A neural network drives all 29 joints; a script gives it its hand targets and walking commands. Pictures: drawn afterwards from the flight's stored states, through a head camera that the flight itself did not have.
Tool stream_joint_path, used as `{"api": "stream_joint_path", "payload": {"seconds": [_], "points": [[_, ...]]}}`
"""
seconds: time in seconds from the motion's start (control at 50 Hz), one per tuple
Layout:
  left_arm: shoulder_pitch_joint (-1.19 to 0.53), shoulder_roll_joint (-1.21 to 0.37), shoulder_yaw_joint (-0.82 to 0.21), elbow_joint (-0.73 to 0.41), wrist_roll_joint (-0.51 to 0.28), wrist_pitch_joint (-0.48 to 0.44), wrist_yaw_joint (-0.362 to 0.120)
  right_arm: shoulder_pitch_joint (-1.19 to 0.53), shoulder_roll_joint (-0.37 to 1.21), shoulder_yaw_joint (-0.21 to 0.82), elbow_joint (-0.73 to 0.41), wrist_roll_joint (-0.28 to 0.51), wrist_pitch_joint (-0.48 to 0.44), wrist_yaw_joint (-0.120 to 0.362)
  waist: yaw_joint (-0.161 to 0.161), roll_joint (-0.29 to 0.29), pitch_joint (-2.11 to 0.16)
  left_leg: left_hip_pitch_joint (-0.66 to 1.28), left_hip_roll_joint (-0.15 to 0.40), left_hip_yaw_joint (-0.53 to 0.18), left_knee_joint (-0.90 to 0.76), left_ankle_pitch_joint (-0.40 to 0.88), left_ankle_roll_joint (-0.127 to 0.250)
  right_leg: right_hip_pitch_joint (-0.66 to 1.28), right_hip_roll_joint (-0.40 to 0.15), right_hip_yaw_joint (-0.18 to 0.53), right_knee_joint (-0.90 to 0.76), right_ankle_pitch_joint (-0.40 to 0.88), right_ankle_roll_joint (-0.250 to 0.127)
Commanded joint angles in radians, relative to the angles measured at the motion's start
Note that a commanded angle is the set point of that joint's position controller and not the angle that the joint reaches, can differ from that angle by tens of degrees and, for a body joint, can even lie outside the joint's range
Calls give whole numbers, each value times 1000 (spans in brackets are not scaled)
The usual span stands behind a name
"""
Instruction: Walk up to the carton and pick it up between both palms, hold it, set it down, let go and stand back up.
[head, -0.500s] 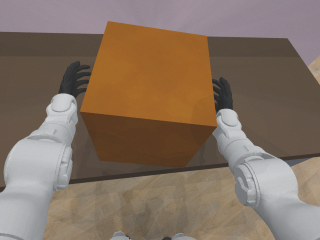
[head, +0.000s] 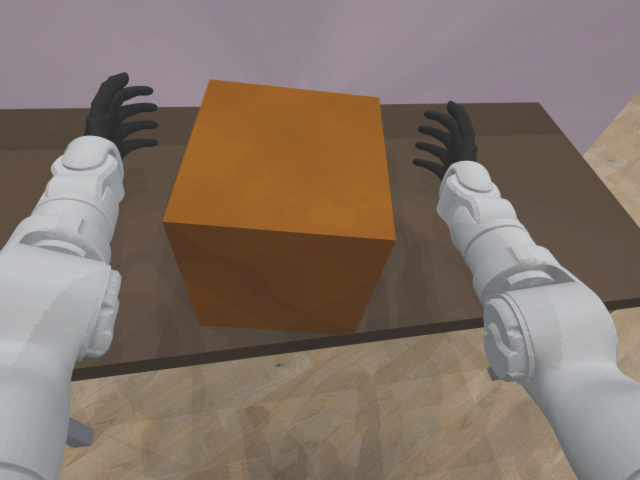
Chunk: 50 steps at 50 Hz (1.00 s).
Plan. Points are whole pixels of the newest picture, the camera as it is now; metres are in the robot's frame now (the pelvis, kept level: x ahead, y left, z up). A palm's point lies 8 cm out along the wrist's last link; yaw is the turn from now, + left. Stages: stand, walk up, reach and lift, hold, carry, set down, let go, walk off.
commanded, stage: set down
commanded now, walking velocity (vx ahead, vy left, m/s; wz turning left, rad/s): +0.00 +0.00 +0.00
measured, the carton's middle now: (286, 215) +0.48 +0.00 +0.02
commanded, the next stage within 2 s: none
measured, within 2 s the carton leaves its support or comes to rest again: neither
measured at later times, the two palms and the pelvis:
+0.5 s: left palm (73, 119) +0.49 +0.22 +0.18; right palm (459, 146) +0.44 -0.20 +0.18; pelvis +0.01 -0.01 +0.02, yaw +1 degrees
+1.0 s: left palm (82, 203) +0.44 +0.23 +0.11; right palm (441, 219) +0.39 -0.19 +0.11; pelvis +0.01 +0.00 +0.02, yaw -1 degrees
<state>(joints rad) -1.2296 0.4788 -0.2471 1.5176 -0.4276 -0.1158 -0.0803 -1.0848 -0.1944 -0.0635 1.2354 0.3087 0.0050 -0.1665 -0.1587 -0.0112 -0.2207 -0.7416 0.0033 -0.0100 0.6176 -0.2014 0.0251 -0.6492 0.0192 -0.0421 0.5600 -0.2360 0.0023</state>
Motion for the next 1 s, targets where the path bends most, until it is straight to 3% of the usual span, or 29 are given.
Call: {"api": "stream_joint_path", "payload": {"seconds": [0.0,0.02,0.04,0.06,0.08,0.1,0.12,0.14,0.18,0.32,0.48,0.62,0.74,0.84,0.98], "points": [[-561,181,-3,-106,-15,-19,3,-495,-182,-2,-194,9,3,-2,6,153,-581,540,10,-10,-53,214,-63,128,-17,-39,-94,215,-12],[-570,172,-12,-106,-13,-17,3,-494,-172,2,-180,16,10,0,8,175,-571,552,12,-15,-61,217,-66,125,-17,-40,-100,209,-16],[-584,185,-5,-163,-13,-16,8,-498,-180,-8,-239,14,8,-2,11,184,-632,585,10,-9,-58,250,-71,136,-16,-44,-107,237,-14],[-577,184,-15,-136,-11,-7,7,-489,-182,-16,-207,7,20,-5,-10,183,-599,602,12,-16,-63,246,-72,126,-14,-47,-113,234,-17],[-605,198,-4,-165,-13,-4,9,-511,-186,-23,-242,2,23,-7,6,201,-628,606,9,-10,-63,254,-76,127,-18,-45,-119,235,-17],[-600,193,-11,-163,-11,5,10,-498,-186,-34,-224,-6,33,-9,-13,203,-621,623,11,-15,-68,254,-77,123,-16,-47,-123,242,-20],[-619,201,-2,-181,-11,9,13,-515,-180,-31,-243,-6,40,-12,5,211,-633,629,9,-8,-73,242,-77,130,-16,-44,-131,226,-20],[-663,221,-8,-200,-59,2,14,-541,-179,-50,-306,-16,39,-6,16,203,-683,590,4,-1,-77,189,-57,135,-18,-30,-125,209,-26],[-685,214,-15,-206,-62,6,19,-562,-183,-68,-306,-37,47,-6,9,212,-696,608,8,-3,-76,188,-61,163,-16,-34,-108,243,-27],[-633,204,9,-242,-20,54,1,-518,-204,-63,-281,-21,68,-22,-16,252,-686,729,9,-8,-54,356,-92,208,-6,-26,-132,413,-22],[-403,172,77,-253,72,72,-39,-307,-151,29,-266,37,56,-41,6,206,-474,765,6,-10,-95,439,-86,293,-2,-25,-194,410,-3],[-317,194,155,-444,86,33,-32,-216,-126,51,-486,43,10,-60,52,178,-470,780,0,9,-103,434,-85,315,13,-26,-205,349,-2],[-228,220,224,-632,87,42,-18,-138,-107,18,-675,-9,6,-77,67,151,-572,777,-5,17,-91,431,-77,365,17,-8,-179,408,3],[-112,225,275,-729,112,73,-25,-22,-77,18,-724,-24,18,-91,71,149,-545,784,-3,22,-96,442,-76,404,16,5,-179,417,6],[39,183,299,-782,141,118,-41,127,-44,31,-727,-14,32,-98,84,160,-368,809,9,26,-126,408,-79,407,17,8,-218,314,-4]]}}
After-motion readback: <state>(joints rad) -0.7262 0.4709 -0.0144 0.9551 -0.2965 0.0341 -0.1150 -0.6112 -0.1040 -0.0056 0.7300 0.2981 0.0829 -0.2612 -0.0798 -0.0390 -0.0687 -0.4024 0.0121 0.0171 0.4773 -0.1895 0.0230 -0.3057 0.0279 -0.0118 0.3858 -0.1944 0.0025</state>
